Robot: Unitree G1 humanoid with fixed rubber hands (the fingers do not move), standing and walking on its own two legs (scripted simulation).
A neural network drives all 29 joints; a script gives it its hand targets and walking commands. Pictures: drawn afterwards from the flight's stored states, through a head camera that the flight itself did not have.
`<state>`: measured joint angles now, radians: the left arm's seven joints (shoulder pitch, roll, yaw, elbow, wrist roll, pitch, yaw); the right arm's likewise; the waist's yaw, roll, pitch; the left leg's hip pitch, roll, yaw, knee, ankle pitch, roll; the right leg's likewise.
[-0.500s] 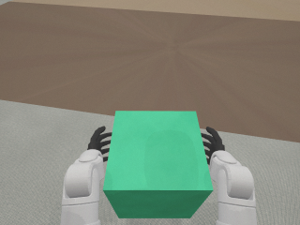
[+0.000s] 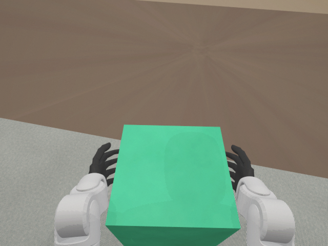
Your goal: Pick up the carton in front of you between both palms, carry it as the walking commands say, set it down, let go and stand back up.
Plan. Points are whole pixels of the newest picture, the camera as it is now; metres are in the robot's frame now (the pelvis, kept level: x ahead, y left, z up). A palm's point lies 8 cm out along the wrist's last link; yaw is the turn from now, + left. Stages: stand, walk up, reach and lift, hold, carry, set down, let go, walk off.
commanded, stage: carry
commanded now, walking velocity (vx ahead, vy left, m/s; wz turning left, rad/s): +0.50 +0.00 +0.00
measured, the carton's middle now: (169, 192) +0.25 +0.01 +0.03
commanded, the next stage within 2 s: none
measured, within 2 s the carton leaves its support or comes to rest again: neither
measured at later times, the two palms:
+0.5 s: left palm (126, 86) +0.56 +0.16 +0.11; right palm (221, 89) +0.56 -0.14 +0.12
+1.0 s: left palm (144, 35) +0.92 +0.15 +0.14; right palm (212, 38) +0.92 -0.15 +0.13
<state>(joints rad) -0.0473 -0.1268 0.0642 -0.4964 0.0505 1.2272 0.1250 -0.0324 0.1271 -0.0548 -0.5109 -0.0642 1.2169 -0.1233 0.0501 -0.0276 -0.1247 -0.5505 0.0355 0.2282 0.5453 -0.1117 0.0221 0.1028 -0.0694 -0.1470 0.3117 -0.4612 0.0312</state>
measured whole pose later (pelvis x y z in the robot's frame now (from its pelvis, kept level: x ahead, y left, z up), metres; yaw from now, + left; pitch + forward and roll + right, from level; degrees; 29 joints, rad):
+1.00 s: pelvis +0.67 +0.00 +0.02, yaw +0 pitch +4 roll +1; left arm -0.08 -0.13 0.06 -0.58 0.04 1.22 0.13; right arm -0.07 0.13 -0.06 -0.60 -0.06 1.23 -0.13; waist 0.01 0.01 -0.08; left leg -0.59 0.10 0.17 0.57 -0.03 0.01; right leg 0.05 -0.03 -0.21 0.23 -0.34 0.00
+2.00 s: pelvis +1.34 +0.04 +0.02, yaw -1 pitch +5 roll +1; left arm -0.68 -0.03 0.27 -0.19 -0.02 1.22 0.17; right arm -0.67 0.09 -0.26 -0.22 -0.06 1.21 -0.16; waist -0.01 -0.03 0.04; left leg -0.59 -0.02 0.15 0.68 -0.26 0.07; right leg -0.23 -0.04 -0.07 0.84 -0.51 -0.03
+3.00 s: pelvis +1.94 +0.07 +0.10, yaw -1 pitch +5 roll -1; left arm -0.71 -0.07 0.32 -0.07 0.06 1.26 0.15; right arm -0.68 0.06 -0.28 -0.07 -0.01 1.23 -0.18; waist -0.09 0.00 -0.02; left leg -0.38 -0.01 0.11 0.54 -0.35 0.05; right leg -0.66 0.00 -0.03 1.27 -0.41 -0.05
